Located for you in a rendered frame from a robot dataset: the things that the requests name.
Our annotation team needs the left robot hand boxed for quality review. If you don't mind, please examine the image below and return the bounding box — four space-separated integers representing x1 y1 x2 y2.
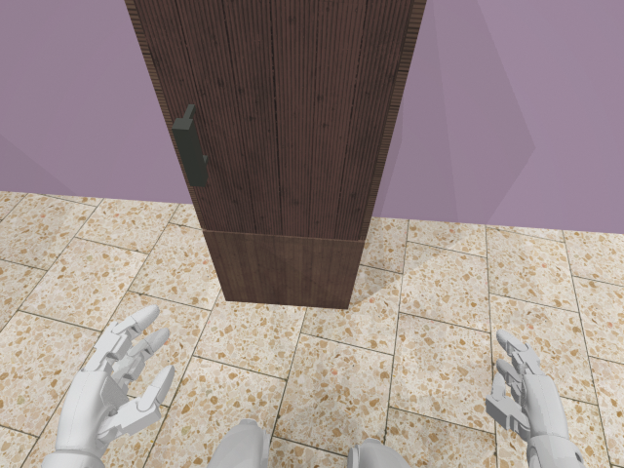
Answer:
55 304 175 459

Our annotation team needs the handle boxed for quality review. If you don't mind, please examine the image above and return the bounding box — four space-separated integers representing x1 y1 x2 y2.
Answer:
172 104 209 187

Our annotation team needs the cupboard door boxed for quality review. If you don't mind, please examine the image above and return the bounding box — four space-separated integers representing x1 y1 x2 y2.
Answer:
134 0 412 241

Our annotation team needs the left robot shin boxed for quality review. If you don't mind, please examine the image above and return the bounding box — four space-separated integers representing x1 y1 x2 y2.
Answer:
239 418 258 426

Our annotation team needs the right robot forearm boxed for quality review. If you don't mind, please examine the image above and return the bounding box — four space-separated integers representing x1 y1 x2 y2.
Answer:
526 435 586 468

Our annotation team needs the right robot thigh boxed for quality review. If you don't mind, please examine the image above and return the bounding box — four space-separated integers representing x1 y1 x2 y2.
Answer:
347 443 410 468

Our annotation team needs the right robot hand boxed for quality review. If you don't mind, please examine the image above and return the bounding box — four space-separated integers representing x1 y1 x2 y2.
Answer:
486 329 569 443

